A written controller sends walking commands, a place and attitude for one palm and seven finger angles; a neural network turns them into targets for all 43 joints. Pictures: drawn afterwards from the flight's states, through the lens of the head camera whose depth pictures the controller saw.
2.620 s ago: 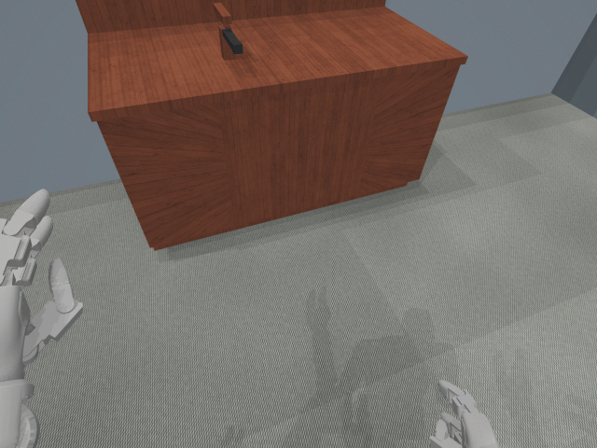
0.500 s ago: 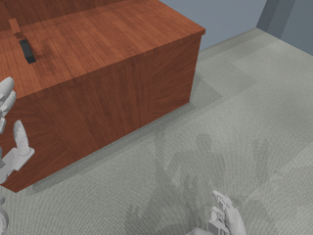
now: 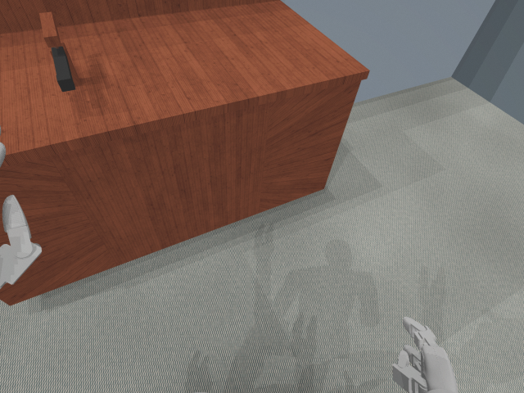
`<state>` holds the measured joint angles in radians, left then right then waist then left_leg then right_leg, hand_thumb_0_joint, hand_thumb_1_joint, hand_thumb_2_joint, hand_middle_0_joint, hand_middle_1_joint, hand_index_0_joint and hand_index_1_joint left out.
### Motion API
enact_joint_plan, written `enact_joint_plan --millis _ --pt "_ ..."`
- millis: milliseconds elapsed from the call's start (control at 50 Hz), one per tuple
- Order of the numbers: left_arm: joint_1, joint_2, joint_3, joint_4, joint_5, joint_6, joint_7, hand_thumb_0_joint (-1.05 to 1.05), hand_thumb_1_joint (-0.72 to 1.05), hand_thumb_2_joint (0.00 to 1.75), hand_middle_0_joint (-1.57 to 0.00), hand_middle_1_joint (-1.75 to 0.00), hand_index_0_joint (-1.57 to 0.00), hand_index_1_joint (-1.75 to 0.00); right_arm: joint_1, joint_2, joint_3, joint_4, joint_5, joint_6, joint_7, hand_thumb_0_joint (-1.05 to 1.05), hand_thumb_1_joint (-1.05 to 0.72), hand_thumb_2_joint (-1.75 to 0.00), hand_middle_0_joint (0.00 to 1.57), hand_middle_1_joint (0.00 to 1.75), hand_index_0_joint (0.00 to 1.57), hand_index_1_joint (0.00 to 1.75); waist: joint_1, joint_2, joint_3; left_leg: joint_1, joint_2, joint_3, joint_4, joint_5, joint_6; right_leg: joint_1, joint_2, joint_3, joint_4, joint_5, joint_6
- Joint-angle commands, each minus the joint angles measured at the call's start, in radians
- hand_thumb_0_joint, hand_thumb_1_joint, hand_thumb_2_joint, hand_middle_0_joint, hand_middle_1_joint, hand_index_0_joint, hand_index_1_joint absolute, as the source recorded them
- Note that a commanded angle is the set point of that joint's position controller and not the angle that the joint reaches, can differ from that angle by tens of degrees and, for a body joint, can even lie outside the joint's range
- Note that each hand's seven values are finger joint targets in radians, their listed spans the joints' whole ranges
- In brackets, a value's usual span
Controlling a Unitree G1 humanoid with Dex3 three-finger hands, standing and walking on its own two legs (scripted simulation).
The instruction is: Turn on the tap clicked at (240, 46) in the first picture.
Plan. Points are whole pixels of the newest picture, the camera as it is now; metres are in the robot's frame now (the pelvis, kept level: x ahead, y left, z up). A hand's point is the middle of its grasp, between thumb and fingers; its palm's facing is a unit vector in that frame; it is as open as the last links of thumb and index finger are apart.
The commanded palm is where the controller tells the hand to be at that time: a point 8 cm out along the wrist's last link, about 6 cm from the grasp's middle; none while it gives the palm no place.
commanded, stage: take the last steps up to it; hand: left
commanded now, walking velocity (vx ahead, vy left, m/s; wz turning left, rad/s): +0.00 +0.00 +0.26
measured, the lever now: (65, 82) +0.71 +0.49 +0.04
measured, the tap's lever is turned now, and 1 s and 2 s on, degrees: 0 0 0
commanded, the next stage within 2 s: none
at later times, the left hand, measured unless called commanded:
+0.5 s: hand (5, 328) +0.15 +0.24 +0.18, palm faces +0.51 -0.76 -0.40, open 7.5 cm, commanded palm +0.08 +0.27 +0.19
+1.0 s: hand (15, 264) +0.20 +0.26 +0.18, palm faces +0.50 -0.72 -0.48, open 7.5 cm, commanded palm +0.15 +0.29 +0.19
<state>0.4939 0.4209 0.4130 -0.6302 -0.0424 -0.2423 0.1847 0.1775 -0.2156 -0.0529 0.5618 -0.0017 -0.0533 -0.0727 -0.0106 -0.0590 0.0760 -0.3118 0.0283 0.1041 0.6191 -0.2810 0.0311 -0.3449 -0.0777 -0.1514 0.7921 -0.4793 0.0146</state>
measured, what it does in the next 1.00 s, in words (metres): steps on the spot: right foot, then left foot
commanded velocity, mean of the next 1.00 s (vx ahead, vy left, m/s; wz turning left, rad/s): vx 0.28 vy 0.05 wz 0.06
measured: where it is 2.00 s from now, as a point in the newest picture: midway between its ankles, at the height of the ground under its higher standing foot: outside the picture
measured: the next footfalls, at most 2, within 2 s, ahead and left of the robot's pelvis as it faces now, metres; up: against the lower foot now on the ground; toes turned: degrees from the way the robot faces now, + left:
right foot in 0.24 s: +0.01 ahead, -0.14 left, +0.00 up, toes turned -2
left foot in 0.60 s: +0.00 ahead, +0.12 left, +0.00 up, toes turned +16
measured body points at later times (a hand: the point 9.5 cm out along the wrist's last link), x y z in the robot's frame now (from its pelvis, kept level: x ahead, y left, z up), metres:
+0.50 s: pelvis -0.04 -0.02 +0.02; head -0.02 -0.03 +0.47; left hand +0.11 +0.28 +0.20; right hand +0.14 -0.26 -0.09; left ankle -0.03 +0.11 -0.68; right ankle -0.03 -0.14 -0.73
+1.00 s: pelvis +0.02 -0.01 +0.00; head +0.03 -0.03 +0.45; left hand +0.17 +0.29 +0.21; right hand +0.20 -0.19 -0.11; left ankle -0.03 +0.11 -0.72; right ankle +0.08 -0.09 -0.73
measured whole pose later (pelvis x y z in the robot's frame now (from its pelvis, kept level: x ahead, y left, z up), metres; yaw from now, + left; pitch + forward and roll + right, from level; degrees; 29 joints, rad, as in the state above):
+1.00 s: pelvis +0.02 -0.01 +0.00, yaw +7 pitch -1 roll +0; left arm 0.47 0.38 0.36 -0.44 -0.01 -0.21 0.14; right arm 0.23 -0.14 0.03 0.64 0.00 -0.10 -0.06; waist 0.01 0.06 0.02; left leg -0.20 0.08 0.14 0.61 -0.39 0.00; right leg -0.32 -0.03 -0.18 0.56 -0.24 -0.01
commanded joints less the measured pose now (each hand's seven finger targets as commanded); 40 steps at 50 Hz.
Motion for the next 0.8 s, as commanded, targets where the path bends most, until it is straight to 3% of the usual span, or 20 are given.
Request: enact_joint_plan --millis 0,40,80,160,200,220,240,260,300,360,480,540,560,580,600,620,640,660,720,780 --pt "-0.062 0.102 0.066 -0.130 0.017 -0.046 -0.003 0.00 0.90 0.90 -0.20 -0.30 -0.20 -0.30 -0.009 -0.113 -0.014 -0.107 -0.001 -0.070 0.023 0.00 -0.90 -0.90 0.20 0.30 0.20 0.30 0.001 0.324 -0.178 0.180 0.307 -0.350 -0.212 0.710 0.137 -0.115 0.017 0.119 0.138 -0.036 0.029" --pt "-0.074 0.063 0.014 -0.146 0.011 -0.027 -0.010 0.00 0.90 0.90 -0.20 -0.30 -0.20 -0.30 -0.002 -0.118 -0.017 -0.106 0.010 -0.083 0.035 0.00 -0.90 -0.90 0.20 0.30 0.20 0.30 -0.005 0.318 -0.196 0.173 0.238 -0.253 -0.193 0.645 0.106 -0.062 0.051 0.085 0.061 0.047 0.036" --pt "-0.058 0.053 -0.004 -0.148 0.003 -0.012 -0.017 0.00 0.90 0.90 -0.20 -0.30 -0.20 -0.30 -0.013 -0.115 -0.009 -0.108 0.013 -0.091 0.035 0.00 -0.90 -0.90 0.20 0.30 0.20 0.30 -0.005 0.307 -0.194 0.126 0.219 -0.227 -0.221 0.485 0.099 -0.003 0.065 0.065 0.003 0.049 0.040" --pt "-0.117 0.095 0.029 -0.130 0.004 0.006 -0.010 0.00 0.90 0.90 -0.20 -0.30 -0.20 -0.30 -0.045 -0.110 0.008 -0.104 0.010 -0.084 0.026 0.00 -0.90 -0.90 0.20 0.30 0.20 0.30 0.003 0.290 -0.171 -0.004 0.206 -0.255 -0.296 -0.038 0.102 0.132 0.077 0.030 -0.154 0.030 0.035" --pt "-0.151 0.092 0.024 -0.080 0.014 0.011 -0.005 0.00 0.90 0.90 -0.20 -0.30 -0.20 -0.30 -0.061 -0.095 0.015 -0.101 0.010 -0.068 0.018 0.00 -0.90 -0.90 0.20 0.30 0.20 0.30 0.015 0.237 -0.149 -0.146 0.157 -0.210 -0.257 -0.307 0.065 0.278 0.057 0.035 -0.316 0.050 0.007" --pt "-0.178 0.104 0.026 -0.068 0.026 0.013 -0.003 0.00 0.90 0.90 -0.20 -0.30 -0.20 -0.30 -0.054 -0.077 0.016 -0.103 0.010 -0.058 0.017 0.00 -0.90 -0.90 0.20 0.30 0.20 0.30 0.011 0.092 -0.127 -0.215 0.080 -0.130 -0.073 -0.345 0.022 0.266 -0.046 0.176 -0.442 -0.072 -0.049" --pt "-0.201 0.141 0.040 -0.056 0.025 0.022 -0.003 0.00 0.90 0.90 -0.20 -0.30 -0.20 -0.30 -0.076 -0.050 0.022 -0.109 0.009 -0.049 0.016 0.00 -0.90 -0.90 0.20 0.30 0.20 0.30 0.019 -0.174 -0.075 -0.317 -0.020 -0.046 0.235 -0.289 -0.030 0.191 -0.258 0.521 -0.610 -0.283 -0.155" --pt "-0.248 0.156 0.039 -0.054 0.009 0.021 -0.002 0.00 0.90 0.90 -0.20 -0.30 -0.20 -0.30 -0.117 -0.078 0.027 -0.095 0.002 -0.057 0.012 0.00 -0.90 -0.90 0.20 0.30 0.20 0.30 0.033 -0.183 -0.013 -0.370 -0.018 -0.095 0.458 -0.232 -0.050 0.108 -0.390 0.644 -0.701 -0.276 -0.207" --pt "-0.205 0.123 0.034 0.016 0.017 0.012 -0.011 0.00 0.90 0.90 -0.20 -0.30 -0.20 -0.30 -0.094 -0.079 0.023 -0.062 -0.001 -0.061 0.008 0.00 -0.90 -0.90 0.20 0.30 0.20 0.30 0.006 -0.116 -0.022 -0.348 0.026 -0.139 0.589 -0.078 -0.060 0.068 -0.314 0.521 -0.665 -0.139 -0.183" --pt "-0.149 0.091 0.013 0.035 0.017 -0.009 -0.021 0.00 0.90 0.90 -0.20 -0.30 -0.20 -0.30 -0.089 -0.066 0.035 -0.051 0.006 -0.038 -0.002 0.00 -0.90 -0.90 0.20 0.30 0.20 0.30 0.003 -0.049 -0.076 -0.280 0.048 -0.078 0.430 -0.029 -0.060 0.135 -0.230 0.228 -0.565 0.202 -0.134" --pt "-0.104 0.107 0.042 -0.042 0.024 -0.028 0.007 0.00 0.90 0.90 -0.20 -0.30 -0.20 -0.30 -0.074 -0.070 0.007 -0.089 0.000 -0.067 -0.010 0.00 -0.90 -0.90 0.20 0.30 0.20 0.30 0.043 -0.119 -0.158 -0.101 0.015 0.041 0.018 -0.079 -0.024 0.259 -0.219 0.220 -0.504 0.266 -0.156" --pt "-0.110 0.114 0.060 -0.100 0.020 -0.028 0.019 0.00 0.90 0.90 -0.20 -0.30 -0.20 -0.30 -0.034 -0.083 -0.006 -0.097 -0.004 -0.072 -0.018 0.00 -0.90 -0.90 0.20 0.30 0.20 0.30 0.016 -0.062 -0.200 0.089 -0.005 0.078 -0.182 0.013 -0.023 0.235 -0.148 0.170 -0.386 0.226 -0.106" --pt "-0.109 0.104 0.046 -0.121 0.017 -0.031 0.019 0.00 0.90 0.90 -0.20 -0.30 -0.20 -0.30 -0.019 -0.101 -0.016 -0.103 0.003 -0.076 -0.024 0.00 -0.90 -0.90 0.20 0.30 0.20 0.30 0.000 0.061 -0.212 0.195 0.035 0.012 -0.233 0.041 -0.006 0.168 -0.115 0.142 -0.254 0.233 -0.073" --pt "-0.123 0.093 0.042 -0.150 0.017 -0.041 0.020 0.00 0.90 0.90 -0.20 -0.30 -0.20 -0.30 -0.017 -0.127 -0.021 -0.111 0.003 -0.075 -0.024 0.00 -0.90 -0.90 0.20 0.30 0.20 0.30 -0.010 0.264 -0.216 0.298 0.181 -0.202 -0.282 0.099 0.064 0.005 -0.014 0.068 -0.046 0.176 -0.022" --pt "-0.134 0.100 0.036 -0.170 0.025 -0.053 0.019 0.00 0.90 0.90 -0.20 -0.30 -0.20 -0.30 -0.022 -0.125 -0.020 -0.119 0.008 -0.075 -0.016 0.00 -0.90 -0.90 0.20 0.30 0.20 0.30 -0.002 0.389 -0.202 0.398 0.332 -0.413 -0.296 0.308 0.146 -0.208 0.043 0.032 0.136 -0.101 0.003" --pt "-0.142 0.132 0.048 -0.123 0.042 -0.061 0.013 0.00 0.90 0.90 -0.20 -0.30 -0.20 -0.30 -0.025 -0.114 -0.014 -0.102 0.005 -0.082 -0.008 0.00 -0.90 -0.90 0.20 0.30 0.20 0.30 -0.003 0.339 -0.172 0.340 0.372 -0.464 -0.340 0.259 0.186 -0.273 0.036 0.079 0.277 -0.139 -0.011" --pt "-0.148 0.152 0.069 -0.116 0.040 -0.059 0.009 0.00 0.90 0.90 -0.20 -0.30 -0.20 -0.30 -0.047 -0.103 -0.003 -0.082 -0.007 -0.089 -0.009 0.00 -0.90 -0.90 0.20 0.30 0.20 0.30 -0.008 0.370 -0.138 0.281 0.379 -0.459 -0.355 0.204 0.204 -0.304 -0.006 0.112 0.328 -0.089 -0.007" --pt "-0.166 0.152 0.070 -0.147 0.041 -0.062 0.004 0.00 0.90 0.90 -0.20 -0.30 -0.20 -0.30 -0.032 -0.096 -0.007 -0.068 0.001 -0.099 -0.003 0.00 -0.90 -0.90 0.20 0.30 0.20 0.30 -0.002 0.313 -0.130 0.281 0.355 -0.411 -0.334 0.214 0.200 -0.313 -0.017 0.119 0.311 -0.040 -0.004" --pt "-0.094 0.079 0.022 -0.122 0.035 -0.055 -0.007 0.00 0.90 0.90 -0.20 -0.30 -0.20 -0.30 -0.018 -0.106 -0.014 -0.057 0.013 -0.114 0.010 0.00 -0.90 -0.90 0.20 0.30 0.20 0.30 0.002 0.282 -0.127 0.237 0.275 -0.213 -0.325 0.237 0.155 -0.270 -0.010 0.071 0.226 0.086 0.008" --pt "-0.039 0.065 0.025 -0.062 0.030 -0.042 -0.019 0.00 0.90 0.90 -0.20 -0.30 -0.20 -0.30 -0.020 -0.102 -0.005 -0.061 0.009 -0.113 0.013 0.00 -0.90 -0.90 0.20 0.30 0.20 0.30 -0.002 0.273 -0.112 0.141 0.253 -0.139 -0.352 0.213 0.128 -0.160 0.006 0.028 0.087 0.145 0.015"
